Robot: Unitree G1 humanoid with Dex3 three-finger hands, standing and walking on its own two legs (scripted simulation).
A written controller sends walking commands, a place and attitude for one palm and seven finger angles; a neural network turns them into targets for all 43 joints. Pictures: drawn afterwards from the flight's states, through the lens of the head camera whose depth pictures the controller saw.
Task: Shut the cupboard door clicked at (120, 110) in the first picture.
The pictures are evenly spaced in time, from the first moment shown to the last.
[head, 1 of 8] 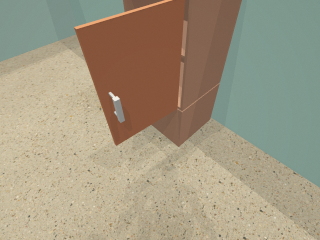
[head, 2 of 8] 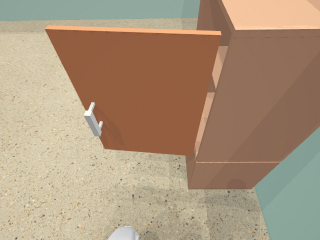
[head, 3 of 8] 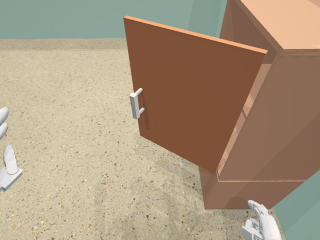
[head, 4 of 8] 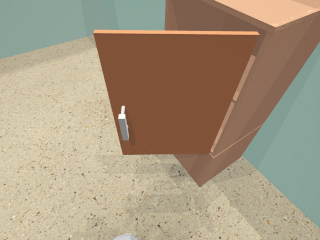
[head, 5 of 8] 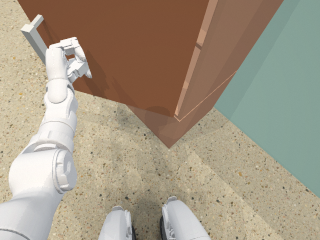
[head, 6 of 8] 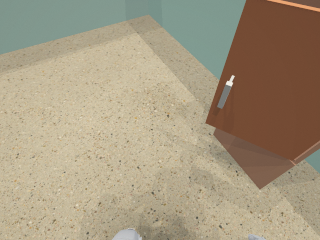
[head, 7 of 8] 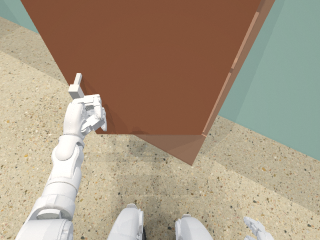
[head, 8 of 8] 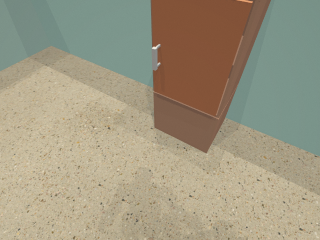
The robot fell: no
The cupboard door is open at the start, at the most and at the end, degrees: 85 85 0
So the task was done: yes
